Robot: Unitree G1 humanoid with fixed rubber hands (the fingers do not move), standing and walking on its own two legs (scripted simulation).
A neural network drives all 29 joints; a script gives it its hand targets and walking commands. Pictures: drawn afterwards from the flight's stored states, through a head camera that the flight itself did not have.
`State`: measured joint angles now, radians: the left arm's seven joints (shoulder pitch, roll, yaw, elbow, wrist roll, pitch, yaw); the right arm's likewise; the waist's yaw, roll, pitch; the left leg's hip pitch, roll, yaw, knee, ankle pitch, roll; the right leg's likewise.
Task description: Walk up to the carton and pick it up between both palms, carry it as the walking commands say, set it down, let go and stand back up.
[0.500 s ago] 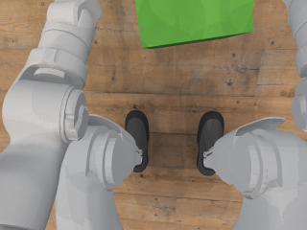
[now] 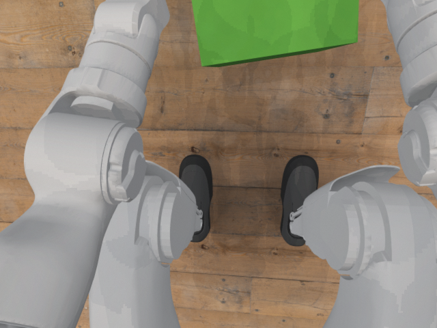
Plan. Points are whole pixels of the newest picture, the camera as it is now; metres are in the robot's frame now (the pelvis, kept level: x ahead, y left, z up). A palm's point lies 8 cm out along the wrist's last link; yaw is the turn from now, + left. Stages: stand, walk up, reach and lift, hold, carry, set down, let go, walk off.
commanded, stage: reach and lift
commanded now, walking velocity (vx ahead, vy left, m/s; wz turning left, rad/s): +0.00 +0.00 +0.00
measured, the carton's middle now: out of the picture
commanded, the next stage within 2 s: none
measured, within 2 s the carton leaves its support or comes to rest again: leaves its support in 0.86 s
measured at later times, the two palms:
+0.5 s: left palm out of the picture +0.57 +0.12 -0.19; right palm out of the picture +0.57 -0.17 -0.19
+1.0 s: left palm out of the picture +0.56 +0.12 -0.15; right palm out of the picture +0.57 -0.16 -0.16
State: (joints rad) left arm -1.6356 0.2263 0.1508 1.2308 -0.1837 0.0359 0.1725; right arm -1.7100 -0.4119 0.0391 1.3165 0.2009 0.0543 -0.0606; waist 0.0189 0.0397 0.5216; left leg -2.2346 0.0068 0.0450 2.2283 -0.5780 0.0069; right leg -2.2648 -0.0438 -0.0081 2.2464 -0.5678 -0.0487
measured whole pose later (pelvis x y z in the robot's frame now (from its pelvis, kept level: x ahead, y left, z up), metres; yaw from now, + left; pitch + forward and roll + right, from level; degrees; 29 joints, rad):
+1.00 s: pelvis +0.01 +0.01 +0.00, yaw -2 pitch +32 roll +2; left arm -1.49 0.17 0.28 0.99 -0.10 0.21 0.17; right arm -1.56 -0.35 -0.08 1.10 0.06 0.22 -0.05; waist 0.04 0.04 0.44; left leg -2.20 -0.08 0.01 2.27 -0.64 -0.04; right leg -2.24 0.02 0.03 2.27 -0.59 0.00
